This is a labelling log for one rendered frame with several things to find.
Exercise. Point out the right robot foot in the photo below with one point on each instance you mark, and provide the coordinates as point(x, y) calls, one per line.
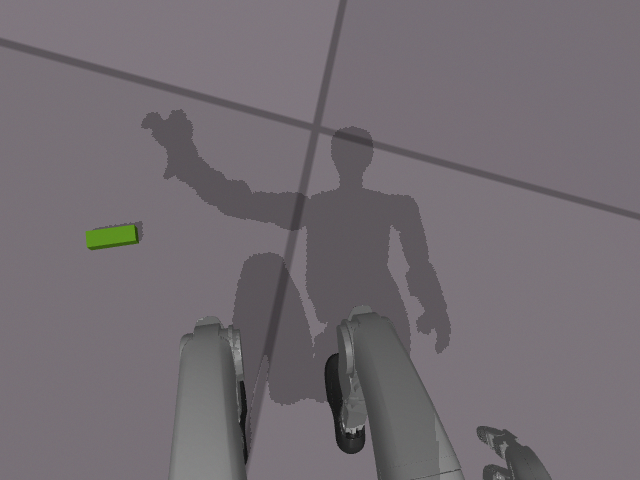
point(347, 442)

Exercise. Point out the small box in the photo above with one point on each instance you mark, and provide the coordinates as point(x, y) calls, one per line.
point(112, 237)

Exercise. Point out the right robot hand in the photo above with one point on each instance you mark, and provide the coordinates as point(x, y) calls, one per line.
point(522, 462)

